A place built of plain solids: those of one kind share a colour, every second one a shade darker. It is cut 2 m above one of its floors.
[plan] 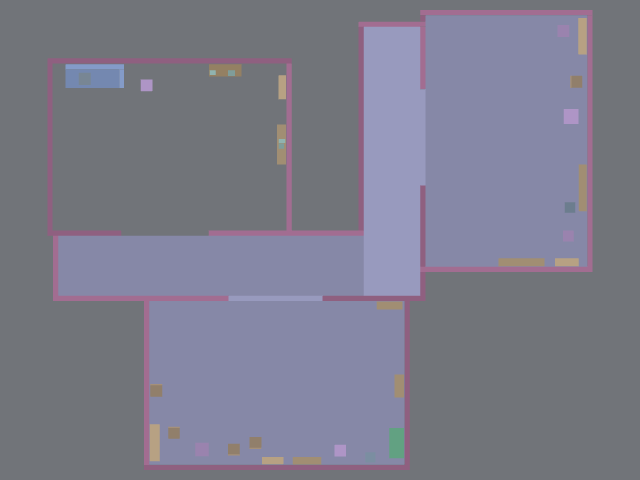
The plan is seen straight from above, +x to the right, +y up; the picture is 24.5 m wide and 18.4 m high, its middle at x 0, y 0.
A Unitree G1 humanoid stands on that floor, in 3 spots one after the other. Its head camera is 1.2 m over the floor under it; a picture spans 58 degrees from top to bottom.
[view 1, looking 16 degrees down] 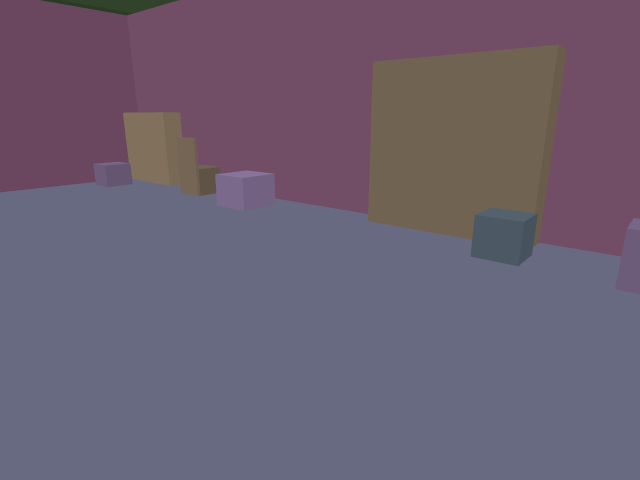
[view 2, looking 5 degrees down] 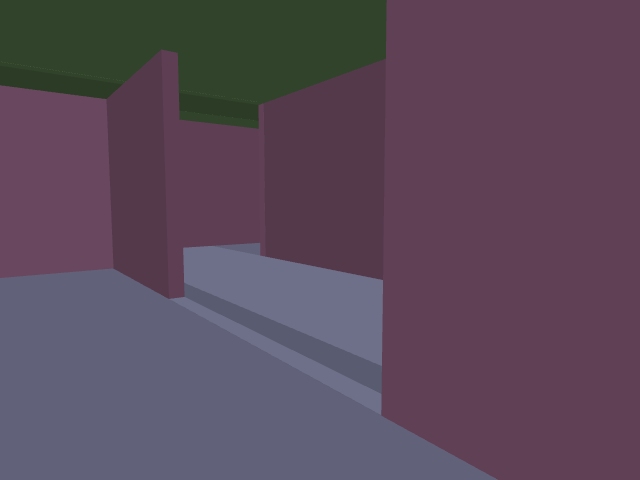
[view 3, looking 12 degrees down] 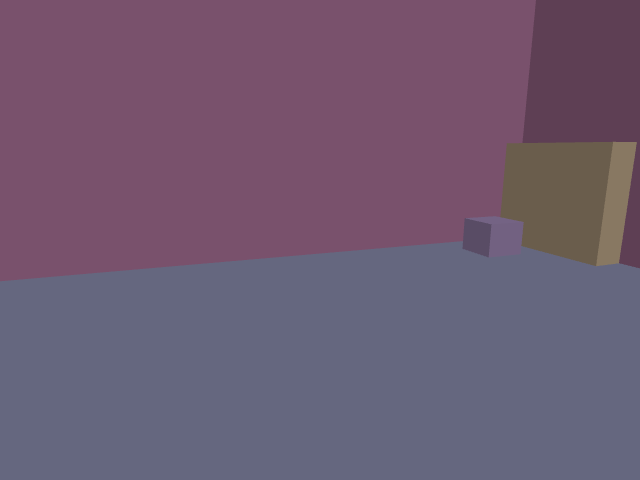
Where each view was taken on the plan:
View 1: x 5.73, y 0.13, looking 40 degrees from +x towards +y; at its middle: floor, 4.35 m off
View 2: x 5.73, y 7.45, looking -127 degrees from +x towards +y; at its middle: wall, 6.76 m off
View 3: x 5.73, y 4.02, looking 70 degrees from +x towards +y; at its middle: wall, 5.00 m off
